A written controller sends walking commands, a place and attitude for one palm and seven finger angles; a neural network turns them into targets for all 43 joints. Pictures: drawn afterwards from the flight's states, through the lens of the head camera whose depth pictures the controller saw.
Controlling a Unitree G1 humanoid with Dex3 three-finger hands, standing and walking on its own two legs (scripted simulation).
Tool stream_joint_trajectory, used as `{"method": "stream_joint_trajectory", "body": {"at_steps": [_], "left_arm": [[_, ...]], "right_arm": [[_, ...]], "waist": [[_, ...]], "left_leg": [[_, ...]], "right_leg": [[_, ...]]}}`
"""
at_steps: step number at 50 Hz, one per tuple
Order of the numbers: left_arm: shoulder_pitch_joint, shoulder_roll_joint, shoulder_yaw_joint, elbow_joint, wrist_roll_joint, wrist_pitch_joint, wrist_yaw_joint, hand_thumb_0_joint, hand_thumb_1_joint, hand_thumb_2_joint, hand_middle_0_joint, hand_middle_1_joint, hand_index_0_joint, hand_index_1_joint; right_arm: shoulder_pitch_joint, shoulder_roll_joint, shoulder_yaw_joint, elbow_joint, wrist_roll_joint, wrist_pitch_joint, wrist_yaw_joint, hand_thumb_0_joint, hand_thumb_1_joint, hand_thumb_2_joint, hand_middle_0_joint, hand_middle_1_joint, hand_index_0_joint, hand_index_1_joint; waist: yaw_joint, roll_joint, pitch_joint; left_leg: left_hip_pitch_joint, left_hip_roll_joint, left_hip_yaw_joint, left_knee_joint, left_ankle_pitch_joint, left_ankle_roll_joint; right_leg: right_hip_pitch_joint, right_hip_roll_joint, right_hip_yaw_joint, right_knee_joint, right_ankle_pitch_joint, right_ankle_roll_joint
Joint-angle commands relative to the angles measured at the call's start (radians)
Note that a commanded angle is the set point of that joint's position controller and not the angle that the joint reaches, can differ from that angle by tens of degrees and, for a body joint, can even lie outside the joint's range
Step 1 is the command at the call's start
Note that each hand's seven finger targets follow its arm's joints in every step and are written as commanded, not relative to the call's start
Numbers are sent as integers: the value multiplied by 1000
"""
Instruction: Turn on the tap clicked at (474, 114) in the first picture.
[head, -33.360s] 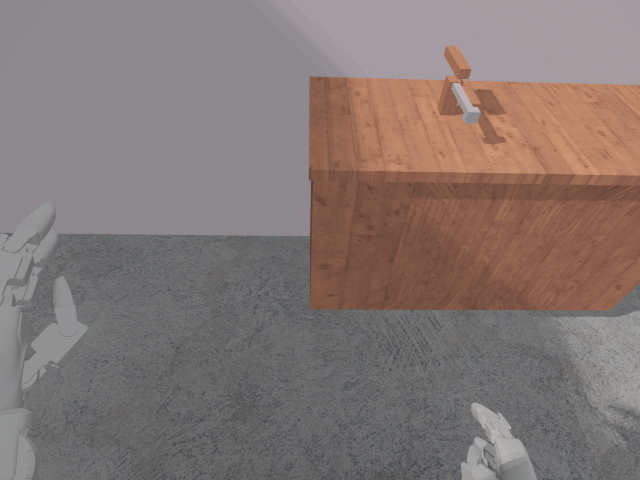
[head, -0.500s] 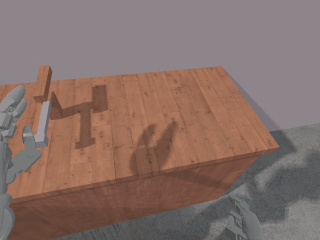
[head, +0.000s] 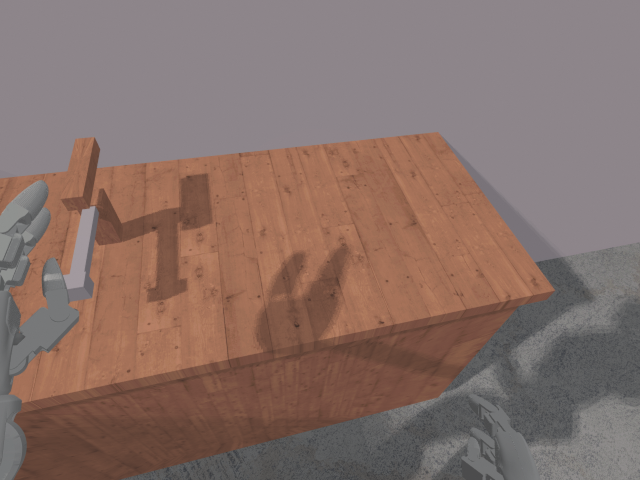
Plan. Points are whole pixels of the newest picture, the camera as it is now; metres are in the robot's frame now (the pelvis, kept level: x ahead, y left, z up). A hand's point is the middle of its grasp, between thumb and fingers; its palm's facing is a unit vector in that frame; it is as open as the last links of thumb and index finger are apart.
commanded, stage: turn the palm inward beside the body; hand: left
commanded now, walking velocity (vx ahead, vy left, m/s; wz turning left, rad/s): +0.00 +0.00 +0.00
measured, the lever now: (77, 286) +0.32 +0.35 +0.03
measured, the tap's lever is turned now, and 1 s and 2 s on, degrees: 0 0 0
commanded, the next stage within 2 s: none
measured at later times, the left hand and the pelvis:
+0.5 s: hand (75, 368) +0.17 +0.22 +0.16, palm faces +0.57 -0.76 -0.30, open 7.4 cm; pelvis -0.01 -0.07 -0.02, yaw +6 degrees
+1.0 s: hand (110, 362) +0.19 +0.22 +0.13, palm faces +0.50 -0.83 -0.27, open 7.4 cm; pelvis +0.03 -0.06 -0.02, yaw +5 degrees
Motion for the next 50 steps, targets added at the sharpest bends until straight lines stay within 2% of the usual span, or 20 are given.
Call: {"method": "stream_joint_trajectory", "body": {"at_steps": [1, 2, 3, 4, 5, 6, 7, 11, 15, 17, 19, 23, 28, 30, 34, 36, 37, 40, 42, 50], "left_arm": [[-83, 145, 77, -193, -3, -50, 15, 0, 900, 900, -200, -300, -200, -300], [-1036, 903, 362, -586, 35, -186, 37, 0, 900, 900, -200, -300, -200, -300], [-676, 455, 313, 2, 148, 15, -12, 0, 900, 900, -200, -300, -200, -300], [-433, 253, 111, 35, 22, 49, -39, 0, 900, 900, -200, -300, -200, -300], [-291, 278, 204, -30, -6, 80, -55, 0, 900, 900, -200, -300, -200, -300], [-240, 131, 91, -95, -91, 144, -107, 0, 900, 900, -200, -300, -200, -300], [-166, 87, 80, -16, -143, 211, -129, 0, 900, 900, -200, -300, -200, -300], [-71, 131, 41, -84, -96, 322, -151, 0, 900, 900, -200, -300, -200, -300], [-125, 209, 143, -201, -38, 182, -44, 0, 900, 900, -200, -300, -200, -300], [-270, 297, 219, -313, -48, 54, 15, 0, 900, 900, -200, -300, -200, -300], [-258, 229, 173, -244, -46, -26, 51, 0, 900, 900, -200, -300, -200, -300], [-365, 212, 98, -55, -56, -21, 26, 0, 900, 900, -200, -300, -200, -300], [-400, 222, 6, 49, -95, 200, -70, 0, 900, 900, -200, -300, -200, -300], [-378, 251, 48, 11, -98, 241, -65, 0, 900, 900, -200, -300, -200, -300], [-189, 238, 151, -116, -127, 159, -24, 0, 900, 900, -200, -300, -200, -300], [-81, 234, 201, -154, -155, 100, -13, 0, 900, 900, -200, -300, -200, -300], [-32, 262, 245, -154, -156, 82, -7, 0, 900, 900, -200, -300, -200, -300], [50, 162, 193, -138, -181, 72, -23, 0, 900, 900, -200, -300, -200, -300], [47, 143, 172, -131, -180, 93, -36, 0, 900, 900, -200, -300, -200, -300], [-32, 113, 52, -234, -168, 76, -59, 0, 900, 900, -200, -300, -200, -300]], "right_arm": [[-81, -131, -48, -160, 6, -56, -8, 0, -900, -900, 200, 300, 200, 300], [52, -172, 119, -268, 63, -40, -72, 0, -900, -900, 200, 300, 200, 300], [-76, -133, -53, -111, -63, -63, -57, 0, -900, -900, 200, 300, 200, 300], [-74, -155, -36, -146, -45, -87, 5, 0, -900, -900, 200, 300, 200, 300], [-31, -223, -76, -98, -34, -77, 16, 0, -900, -900, 200, 300, 200, 300], [-85, -182, -60, -128, -19, -86, 7, 0, -900, -900, 200, 300, 200, 300], [-104, -173, -42, -107, 7, -87, 10, 0, -900, -900, 200, 300, 200, 300], [-177, -197, -32, -125, 24, -69, 20, 0, -900, -900, 200, 300, 200, 300], [-213, -167, -30, -150, -4, -65, 6, 0, -900, -900, 200, 300, 200, 300], [-209, -141, -30, -129, -9, -81, -9, 0, -900, -900, 200, 300, 200, 300], [-175, -116, -28, -103, -15, -100, -13, 0, -900, -900, 200, 300, 200, 300], [-174, -142, -26, -53, -7, -106, -24, 0, -900, -900, 200, 300, 200, 300], [-230, -159, -27, -72, 24, -83, -64, 0, -900, -900, 200, 300, 200, 300], [-251, -154, -30, -85, 26, -77, -72, 0, -900, -900, 200, 300, 200, 300], [-230, -130, -39, -94, 21, -91, -58, 0, -900, -900, 200, 300, 200, 300], [-188, -139, -52, -91, 14, -103, -49, 0, -900, -900, 200, 300, 200, 300], [-179, -139, -53, -78, 17, -107, -43, 0, -900, -900, 200, 300, 200, 300], [-119, -140, -62, -82, 26, -115, -35, 0, -900, -900, 200, 300, 200, 300], [-116, -142, -58, -77, 32, -119, -40, 0, -900, -900, 200, 300, 200, 300], [-80, -161, -50, -99, 22, -172, -71, 0, -900, -900, 200, 300, 200, 300]], "waist": [[-1, 62, -130], [-72, 355, -88], [58, 223, -270], [13, 142, -178], [41, 132, -381], [75, 197, -402], [61, 157, -352], [61, 29, -134], [43, -49, -144], [45, 22, -183], [38, 105, -191], [-6, 137, -101], [16, 76, -93], [39, 27, -118], [76, -76, -203], [79, -115, -291], [89, -75, -313], [67, -18, -336], [60, 77, -272], [37, 32, -253]], "left_leg": [[-21, 104, -107, -123, 73, -45], [-310, 81, -150, -83, -58, -18], [17, 54, -110, -59, 209, -100], [47, 47, -123, -63, 516, -148], [214, 84, -98, 5, 684, -142], [258, 65, -95, 20, 696, -137], [242, 71, -97, 7, 633, -139], [-5, 44, -76, -14, 295, -83], [-84, 20, -76, 18, 72, -47], [-74, 12, -70, 44, -17, -43], [-84, 3, -61, 78, -73, -45], [-156, -14, -62, 141, -230, -34], [-212, 3, -72, 190, -165, -44], [-233, 18, -93, 201, -144, -52], [-231, 32, -113, 198, -67, -52], [-228, 30, -107, 209, 45, -47], [-211, 26, -96, 206, 97, -45], [-154, 13, -51, 206, 232, -31], [-138, 9, -42, 209, 262, -28], [-118, 10, -86, 193, 224, -18]], "right_leg": [[80, -35, 44, -17, 103, -52], [152, 38, 5, 190, -154, 12], [83, 32, -38, 161, -18, -84], [-10, 63, -110, 94, 63, -84], [-25, 73, -90, 131, 127, -64], [-42, 50, -76, 120, 99, -59], [-57, 59, -89, 127, 70, -55], [-44, 43, -124, 119, 83, -54], [-105, 53, -100, 139, -82, -49], [-135, 55, -70, 141, -167, -44], [-158, 43, -54, 137, -232, -47], [-214, -8, 9, 66, -392, -36], [-134, -85, 167, -33, -560, -36], [-88, -112, 203, -31, -549, -23], [-33, -100, 170, 30, -351, -7], [26, -88, 139, 112, -44, 5], [49, -71, 108, 151, 103, 4], [40, -31, 6, 226, 396, -3], [-10, -22, -15, 222, 387, -20], [-89, -3, -47, 215, 175, -35]]}}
